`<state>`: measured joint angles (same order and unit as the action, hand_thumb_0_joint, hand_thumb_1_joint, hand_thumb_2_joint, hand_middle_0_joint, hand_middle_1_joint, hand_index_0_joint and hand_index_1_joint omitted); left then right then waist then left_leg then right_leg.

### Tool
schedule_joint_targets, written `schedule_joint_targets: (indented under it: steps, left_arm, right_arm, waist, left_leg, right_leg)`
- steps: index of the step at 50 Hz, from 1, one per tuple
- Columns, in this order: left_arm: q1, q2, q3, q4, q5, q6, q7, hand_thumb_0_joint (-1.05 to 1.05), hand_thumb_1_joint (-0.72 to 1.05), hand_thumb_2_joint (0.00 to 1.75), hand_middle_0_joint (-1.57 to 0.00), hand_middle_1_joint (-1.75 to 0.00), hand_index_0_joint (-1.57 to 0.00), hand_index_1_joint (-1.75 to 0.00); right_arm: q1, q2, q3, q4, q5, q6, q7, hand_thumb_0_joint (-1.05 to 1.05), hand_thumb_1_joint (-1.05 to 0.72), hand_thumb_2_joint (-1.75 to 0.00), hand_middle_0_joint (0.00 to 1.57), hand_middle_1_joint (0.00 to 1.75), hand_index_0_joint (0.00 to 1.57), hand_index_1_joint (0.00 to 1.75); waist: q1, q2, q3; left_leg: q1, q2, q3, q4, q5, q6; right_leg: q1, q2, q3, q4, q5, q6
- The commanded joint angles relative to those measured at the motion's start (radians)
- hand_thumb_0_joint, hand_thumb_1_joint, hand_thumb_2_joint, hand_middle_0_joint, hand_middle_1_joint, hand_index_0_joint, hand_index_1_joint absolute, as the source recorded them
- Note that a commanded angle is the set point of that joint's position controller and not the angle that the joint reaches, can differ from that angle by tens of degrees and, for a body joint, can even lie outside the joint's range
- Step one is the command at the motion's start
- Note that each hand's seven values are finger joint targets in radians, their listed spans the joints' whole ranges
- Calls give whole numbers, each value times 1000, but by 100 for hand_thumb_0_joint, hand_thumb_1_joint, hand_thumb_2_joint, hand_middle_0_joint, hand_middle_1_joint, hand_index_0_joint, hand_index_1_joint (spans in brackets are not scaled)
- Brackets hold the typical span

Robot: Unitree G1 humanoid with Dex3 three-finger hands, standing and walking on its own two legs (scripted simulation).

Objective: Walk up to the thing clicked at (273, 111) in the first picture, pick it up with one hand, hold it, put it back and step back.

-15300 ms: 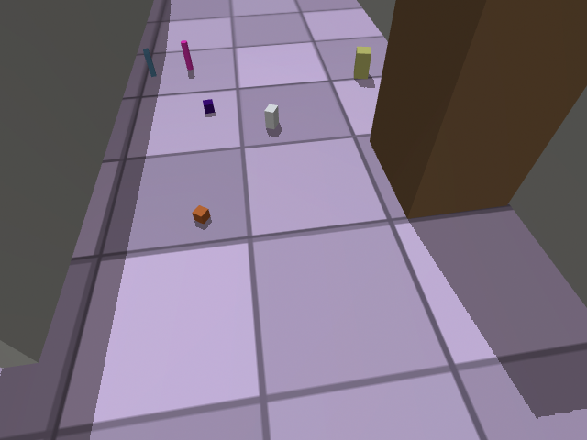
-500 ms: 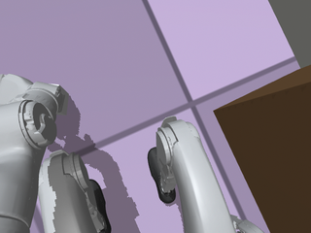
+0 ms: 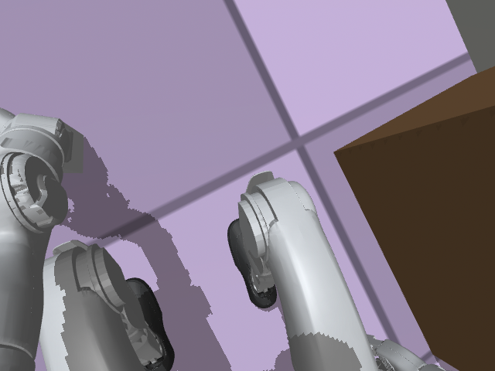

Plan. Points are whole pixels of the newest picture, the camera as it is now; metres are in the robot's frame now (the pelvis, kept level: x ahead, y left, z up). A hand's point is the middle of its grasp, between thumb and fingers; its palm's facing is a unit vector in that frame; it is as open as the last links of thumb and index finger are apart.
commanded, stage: rest palm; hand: left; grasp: from above
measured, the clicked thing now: (56, 149) +0.49 +0.19 -0.28
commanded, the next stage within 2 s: none
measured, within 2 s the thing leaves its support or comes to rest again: neither
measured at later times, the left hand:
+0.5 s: hand (52, 154) +0.47 +0.18 -0.23, palm faces -0.06 -0.49 -0.87, open 12.9 cm
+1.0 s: hand (51, 150) +0.48 +0.19 -0.24, palm faces -0.05 -0.51 -0.86, open 11.9 cm
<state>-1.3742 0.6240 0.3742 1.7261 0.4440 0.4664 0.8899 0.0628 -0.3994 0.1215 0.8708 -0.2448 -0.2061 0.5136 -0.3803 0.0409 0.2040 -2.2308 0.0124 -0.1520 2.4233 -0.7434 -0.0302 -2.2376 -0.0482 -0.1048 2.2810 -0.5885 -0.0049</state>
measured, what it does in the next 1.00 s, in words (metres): stands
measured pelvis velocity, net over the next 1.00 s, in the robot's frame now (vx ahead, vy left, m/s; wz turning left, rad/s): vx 0.00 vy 0.01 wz -0.02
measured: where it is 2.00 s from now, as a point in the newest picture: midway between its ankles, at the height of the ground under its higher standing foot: (207, 307)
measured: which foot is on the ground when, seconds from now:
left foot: down 0.00-1.00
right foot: down 0.00-1.00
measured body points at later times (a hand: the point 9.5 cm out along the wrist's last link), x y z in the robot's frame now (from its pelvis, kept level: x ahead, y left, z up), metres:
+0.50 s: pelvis +0.00 +0.01 -0.02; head +0.28 +0.04 +0.33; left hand +0.47 +0.20 -0.18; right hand -0.02 -0.28 -0.09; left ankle +0.07 +0.13 -0.30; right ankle +0.12 -0.12 -0.30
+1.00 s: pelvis +0.00 +0.01 -0.03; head +0.29 +0.04 +0.31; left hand +0.48 +0.21 -0.19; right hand +0.01 -0.26 -0.12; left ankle +0.07 +0.13 -0.30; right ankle +0.12 -0.12 -0.30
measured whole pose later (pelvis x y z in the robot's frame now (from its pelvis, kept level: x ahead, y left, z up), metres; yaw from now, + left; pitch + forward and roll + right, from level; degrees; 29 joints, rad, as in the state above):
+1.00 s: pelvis +0.00 +0.01 -0.03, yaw -1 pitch +26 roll -11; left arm -1.37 0.66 0.30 1.81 0.28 0.42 0.96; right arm 0.00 -0.46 0.26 0.73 -0.23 -0.22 0.58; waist -0.44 -0.01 0.30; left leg -2.24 -0.03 -0.21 2.56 -0.77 -0.03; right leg -2.20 -0.07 -0.15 2.37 -0.62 0.01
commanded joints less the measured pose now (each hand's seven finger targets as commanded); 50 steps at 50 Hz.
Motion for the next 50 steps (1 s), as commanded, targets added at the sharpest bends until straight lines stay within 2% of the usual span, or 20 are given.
schedule_joint_targets:
  steps: [1,2,5,8,12,15,16,18,19,21,24,27,28,29,30,34,38,42,46,50]
  left_arm:
    - [-285,68,-64,-51,20,15,5,0,-26,96,-47,-77,-39,-85]
    - [-269,68,-62,-38,17,15,8,0,-28,94,-45,-77,-37,-84]
    - [-280,55,-72,-10,-1,10,17,0,-35,93,-39,-73,-30,-82]
    - [-312,71,-53,-5,-30,-14,52,0,-40,91,-36,-71,-27,-81]
    - [-334,108,-58,-3,-27,-53,91,0,-39,89,-38,-73,-29,-82]
    - [-304,104,-62,27,-40,-77,112,0,-34,89,-40,-73,-32,-81]
    - [-323,126,-64,4,-28,-84,122,0,-35,86,-40,-72,-32,-80]
    - [-308,136,-59,25,-20,-87,140,0,-35,84,-38,-72,-31,-79]
    - [-294,121,-64,27,-43,-88,139,0,-35,86,-38,-75,-31,-82]
    - [-279,101,-64,25,-75,-90,143,0,-39,86,-35,-74,-28,-81]
    - [-279,115,-69,29,-84,-90,149,0,-38,86,-37,-71,-29,-79]
    - [-283,108,-61,30,-116,-87,142,0,-34,92,-40,-74,-32,-83]
    - [-290,132,-57,11,-122,-88,145,0,-33,90,-40,-74,-32,-82]
    - [-285,118,-63,15,-126,-84,142,0,-31,95,-42,-76,-34,-85]
    - [-296,141,-56,2,-129,-85,143,0,-29,91,-43,-76,-35,-84]
    - [-288,161,-49,-16,-147,-72,142,0,-26,91,-43,-77,-36,-84]
    - [-310,117,-69,-13,-168,-62,119,0,-29,91,-39,-81,-33,-87]
    - [-292,164,-67,8,-160,-56,109,0,-25,92,-43,-82,-36,-88]
    - [-288,129,-91,19,-155,-53,99,0,-28,97,-38,-89,-32,-95]
    - [-288,135,-94,22,-150,-58,114,0,-30,95,-39,-84,-32,-91]
  right_arm:
    - [295,-248,-59,33,19,5,22,0,-92,-91,20,30,20,30]
    - [319,-270,-65,35,31,3,23,0,-92,-91,20,30,20,30]
    - [317,-269,-66,38,29,-4,12,0,-91,-91,20,30,20,30]
    - [303,-272,-53,34,20,-16,5,0,-91,-91,20,30,20,30]
    - [244,-288,-38,45,2,-31,0,0,-92,-91,20,30,20,30]
    - [228,-297,-20,20,-8,-38,7,0,-92,-91,20,30,20,30]
    - [216,-309,-23,37,-8,-38,7,0,-92,-91,20,30,20,30]
    - [215,-316,-18,27,-10,-35,14,0,-92,-91,20,30,20,30]
    - [184,-325,-19,19,-13,-38,20,0,-92,-91,20,30,20,30]
    - [185,-333,-15,-5,-17,-38,26,0,-92,-91,20,30,20,30]
    - [180,-349,-2,-22,-20,-34,33,0,-92,-91,20,30,20,30]
    - [193,-353,11,-52,-17,-31,44,0,-92,-91,20,30,20,30]
    - [188,-365,11,-53,-15,-31,45,0,-92,-91,20,30,20,30]
    - [189,-361,18,-62,-20,-29,50,0,-92,-91,20,30,20,30]
    - [195,-369,20,-58,-17,-25,52,0,-92,-91,20,30,20,30]
    - [190,-377,34,-77,-12,-19,60,0,-92,-91,20,30,20,30]
    - [185,-379,57,-100,-8,-17,72,0,-92,-91,20,30,20,30]
    - [214,-382,68,-98,12,-11,73,0,-92,-91,20,30,20,30]
    - [187,-380,69,-96,15,-9,80,0,-92,-91,20,30,20,30]
    - [198,-387,64,-99,23,-9,82,0,-93,-92,20,30,20,30]
  waist:
    - [-106,170,-857]
    - [-97,169,-890]
    - [-109,148,-830]
    - [-114,142,-786]
    - [-124,187,-728]
    - [-136,245,-707]
    - [-131,274,-708]
    - [-142,289,-685]
    - [-140,292,-675]
    - [-159,292,-662]
    - [-176,293,-657]
    - [-184,257,-654]
    - [-182,267,-669]
    - [-188,250,-659]
    - [-186,249,-678]
    - [-196,240,-691]
    - [-219,203,-687]
    - [-211,209,-685]
    - [-203,214,-663]
    - [-204,233,-653]
  left_leg:
    - [283,-18,90,-252,217,35]
    - [293,-13,82,-260,218,30]
    - [307,-16,58,-263,154,34]
    - [292,-23,61,-245,149,38]
    - [310,-30,62,-229,115,42]
    - [389,-31,50,-218,142,32]
    - [393,-29,47,-222,133,31]
    - [404,-32,40,-218,134,33]
    - [407,-39,45,-212,138,31]
    - [430,-36,32,-195,149,35]
    - [408,-38,21,-187,149,38]
    - [378,-43,25,-165,191,42]
    - [367,-42,29,-162,184,46]
    - [356,-46,32,-152,197,46]
    - [349,-45,36,-155,191,45]
    - [346,-49,32,-133,190,53]
    - [321,-55,34,-118,187,48]
    - [316,-47,19,-132,174,46]
    - [326,-50,13,-138,169,39]
    - [331,-44,-2,-146,162,40]
  right_leg:
    - [609,52,-86,-230,257,37]
    - [610,61,-86,-235,251,33]
    - [557,57,-96,-231,171,30]
    - [546,54,-92,-227,151,32]
    - [498,46,-105,-216,108,26]
    - [469,35,-116,-178,132,18]
    - [461,37,-117,-180,134,16]
    - [454,31,-123,-175,143,15]
    - [463,24,-134,-156,145,19]
    - [450,22,-135,-147,153,17]
    - [457,22,-136,-142,174,19]
    - [503,16,-133,-128,217,31]
    - [511,21,-130,-135,217,31]
    - [534,16,-132,-127,229,37]
    - [542,22,-134,-133,225,39]
    - [567,13,-136,-125,237,45]
    - [580,14,-146,-116,227,53]
    - [559,24,-137,-128,222,46]
    - [531,23,-156,-105,205,40]
    - [512,27,-151,-110,208,33]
